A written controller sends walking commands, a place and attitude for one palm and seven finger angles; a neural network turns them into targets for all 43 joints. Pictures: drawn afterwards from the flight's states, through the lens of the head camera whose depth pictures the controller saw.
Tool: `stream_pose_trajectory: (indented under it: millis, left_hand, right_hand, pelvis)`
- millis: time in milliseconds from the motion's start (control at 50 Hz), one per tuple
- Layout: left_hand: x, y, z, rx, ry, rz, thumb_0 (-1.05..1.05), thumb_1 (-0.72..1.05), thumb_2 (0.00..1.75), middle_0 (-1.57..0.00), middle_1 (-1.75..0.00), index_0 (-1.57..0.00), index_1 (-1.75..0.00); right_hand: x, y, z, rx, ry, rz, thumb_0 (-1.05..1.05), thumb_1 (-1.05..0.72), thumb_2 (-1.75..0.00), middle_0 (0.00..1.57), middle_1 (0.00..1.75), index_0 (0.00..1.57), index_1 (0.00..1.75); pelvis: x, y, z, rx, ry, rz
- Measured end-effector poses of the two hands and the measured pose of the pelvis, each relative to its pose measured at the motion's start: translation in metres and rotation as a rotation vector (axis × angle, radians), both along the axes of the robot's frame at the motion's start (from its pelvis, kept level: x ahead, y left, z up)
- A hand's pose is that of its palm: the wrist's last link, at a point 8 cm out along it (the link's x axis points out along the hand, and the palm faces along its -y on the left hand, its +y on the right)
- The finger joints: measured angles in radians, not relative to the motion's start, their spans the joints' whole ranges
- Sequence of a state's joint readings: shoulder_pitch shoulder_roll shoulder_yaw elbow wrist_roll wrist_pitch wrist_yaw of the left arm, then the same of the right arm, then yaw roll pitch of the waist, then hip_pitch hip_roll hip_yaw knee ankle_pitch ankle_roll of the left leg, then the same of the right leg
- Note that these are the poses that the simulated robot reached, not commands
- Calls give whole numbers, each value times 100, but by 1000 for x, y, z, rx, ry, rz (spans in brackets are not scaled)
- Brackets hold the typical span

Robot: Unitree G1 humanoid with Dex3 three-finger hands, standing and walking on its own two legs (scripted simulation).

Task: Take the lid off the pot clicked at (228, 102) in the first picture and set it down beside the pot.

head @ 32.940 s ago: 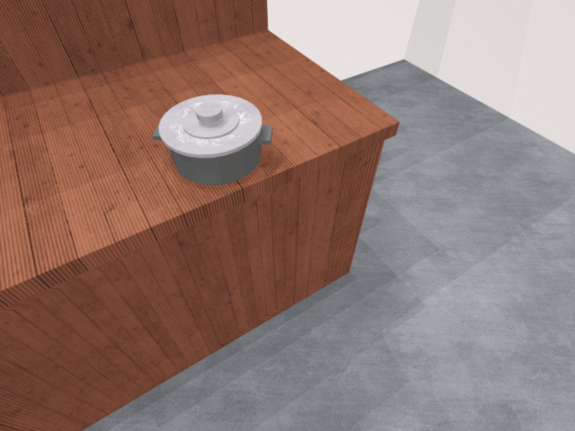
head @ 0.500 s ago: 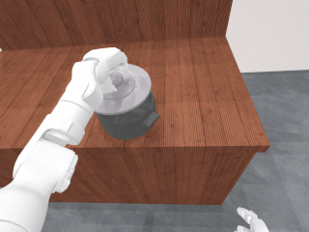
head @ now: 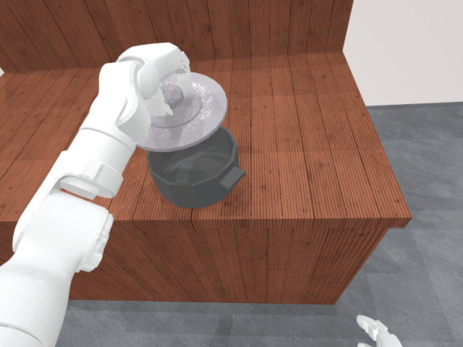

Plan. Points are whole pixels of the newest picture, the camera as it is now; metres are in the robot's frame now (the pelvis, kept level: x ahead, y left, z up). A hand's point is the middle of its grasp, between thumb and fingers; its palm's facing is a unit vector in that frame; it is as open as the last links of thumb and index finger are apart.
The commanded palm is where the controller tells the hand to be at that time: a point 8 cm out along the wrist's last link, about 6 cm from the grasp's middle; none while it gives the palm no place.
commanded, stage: lift the lid straight up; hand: left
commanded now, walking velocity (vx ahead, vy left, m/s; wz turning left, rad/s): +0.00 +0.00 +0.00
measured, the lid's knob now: (169, 96) +0.49 +0.11 +0.19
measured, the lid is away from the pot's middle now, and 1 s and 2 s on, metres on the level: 0.02 0.03 0.17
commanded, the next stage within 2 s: move the lid sideways beside the pot in 0.68 s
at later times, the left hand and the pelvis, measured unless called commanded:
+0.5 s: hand (156, 70) +0.47 +0.10 +0.25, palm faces -0.20 -0.03 -0.98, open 8.0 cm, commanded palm +0.45 +0.11 +0.32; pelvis +0.00 +0.00 +0.00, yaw +0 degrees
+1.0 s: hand (143, 71) +0.46 +0.12 +0.26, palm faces -0.18 -0.02 -0.98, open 8.0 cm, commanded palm +0.44 +0.14 +0.32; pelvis -0.01 -0.01 +0.00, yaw +0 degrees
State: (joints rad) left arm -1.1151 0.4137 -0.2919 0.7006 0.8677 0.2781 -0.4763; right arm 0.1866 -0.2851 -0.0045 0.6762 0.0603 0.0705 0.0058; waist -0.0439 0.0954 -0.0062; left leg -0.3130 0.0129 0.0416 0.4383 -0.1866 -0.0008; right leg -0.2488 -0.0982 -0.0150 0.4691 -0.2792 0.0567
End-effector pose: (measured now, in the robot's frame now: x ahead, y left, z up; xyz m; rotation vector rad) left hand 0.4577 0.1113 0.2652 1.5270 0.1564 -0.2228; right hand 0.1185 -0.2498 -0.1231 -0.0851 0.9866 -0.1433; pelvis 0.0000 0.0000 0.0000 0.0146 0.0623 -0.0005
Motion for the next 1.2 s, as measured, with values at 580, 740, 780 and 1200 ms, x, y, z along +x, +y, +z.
stream_pose_trajectory:
  millis: [580,740,780,1200]
  left_hand:
    - [2,-12,48,4,-62,0,0,16,80,-67,-94,-67,-90]
    - [-3,-14,47,4,-57,8,0,16,80,-67,-94,-67,-90]
    - [-6,-15,46,-1,-57,-1,0,16,80,-67,-94,-67,-90]
    - [-6,38,42,36,-17,100,0,16,80,-67,-94,-67,-90]
  right_hand:
    - [1,-3,1,-6,-9,14,1,-91,-90,20,30,20,30]
    - [7,-2,3,10,-32,16,1,-91,-90,20,30,20,30]
    - [10,-1,4,11,-41,22,1,-91,-90,20,30,20,30]
    - [-6,-11,9,-40,-5,-4,1,-91,-90,20,30,20,30]
  pelvis:
    - [-1,-2,1,2,3,2]
    - [-3,-3,1,4,-7,-4]
    - [-4,-4,1,3,-10,-3]
    - [-9,-5,0,-3,-11,2]
